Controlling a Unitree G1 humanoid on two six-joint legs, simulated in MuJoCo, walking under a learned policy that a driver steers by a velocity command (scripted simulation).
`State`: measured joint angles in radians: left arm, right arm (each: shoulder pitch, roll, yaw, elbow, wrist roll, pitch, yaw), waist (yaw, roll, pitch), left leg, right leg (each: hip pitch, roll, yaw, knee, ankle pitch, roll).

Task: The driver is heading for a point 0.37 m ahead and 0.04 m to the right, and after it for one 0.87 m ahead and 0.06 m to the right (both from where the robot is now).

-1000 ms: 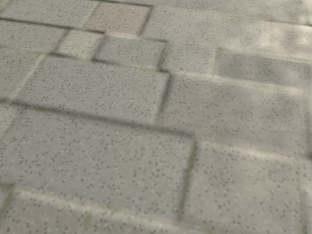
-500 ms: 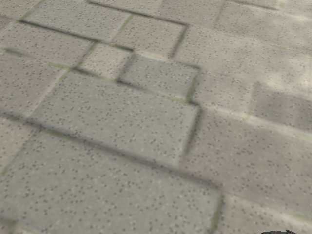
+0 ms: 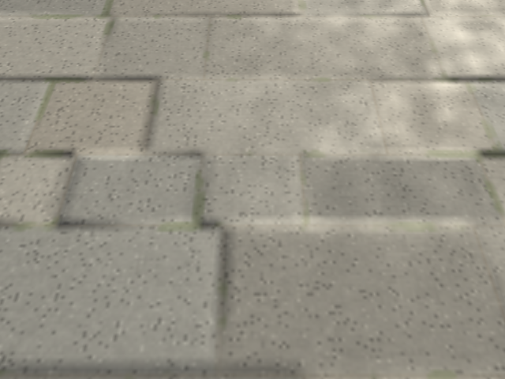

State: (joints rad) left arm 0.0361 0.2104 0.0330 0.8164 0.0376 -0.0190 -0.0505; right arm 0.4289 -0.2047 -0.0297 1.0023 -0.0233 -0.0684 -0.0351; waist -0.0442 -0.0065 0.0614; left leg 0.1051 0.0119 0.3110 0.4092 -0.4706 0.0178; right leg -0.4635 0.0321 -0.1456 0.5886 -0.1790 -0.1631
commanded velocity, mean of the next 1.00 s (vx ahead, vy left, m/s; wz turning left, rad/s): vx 0.50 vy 0.00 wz -0.29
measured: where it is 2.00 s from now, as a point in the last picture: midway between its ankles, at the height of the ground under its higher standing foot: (305, 247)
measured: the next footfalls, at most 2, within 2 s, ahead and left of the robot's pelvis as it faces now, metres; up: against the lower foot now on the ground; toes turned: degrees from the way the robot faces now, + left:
right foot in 0.02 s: +0.15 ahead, -0.06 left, +0.00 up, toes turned -6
left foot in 0.54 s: +0.49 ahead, +0.05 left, +0.00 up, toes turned -15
